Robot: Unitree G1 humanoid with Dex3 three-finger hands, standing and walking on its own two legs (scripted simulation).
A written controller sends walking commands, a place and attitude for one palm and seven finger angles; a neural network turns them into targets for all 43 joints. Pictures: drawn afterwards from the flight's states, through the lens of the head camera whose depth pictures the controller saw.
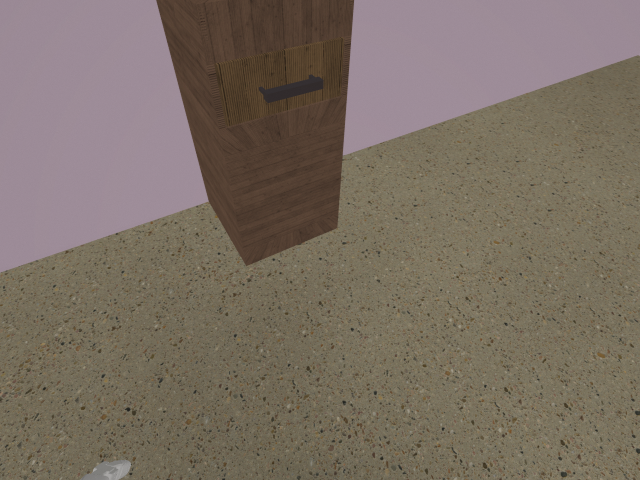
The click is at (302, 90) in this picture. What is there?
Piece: drawer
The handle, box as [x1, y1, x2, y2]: [259, 74, 323, 102]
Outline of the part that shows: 323,80 319,77 314,77 311,74 309,75 309,78 306,80 265,90 262,87 259,87 259,90 264,95 264,99 267,102 270,102 322,88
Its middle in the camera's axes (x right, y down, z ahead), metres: -0.09 -0.43 +1.10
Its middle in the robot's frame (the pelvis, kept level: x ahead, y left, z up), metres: +1.11 +0.14 -0.05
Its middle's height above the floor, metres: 0.72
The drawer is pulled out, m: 0.00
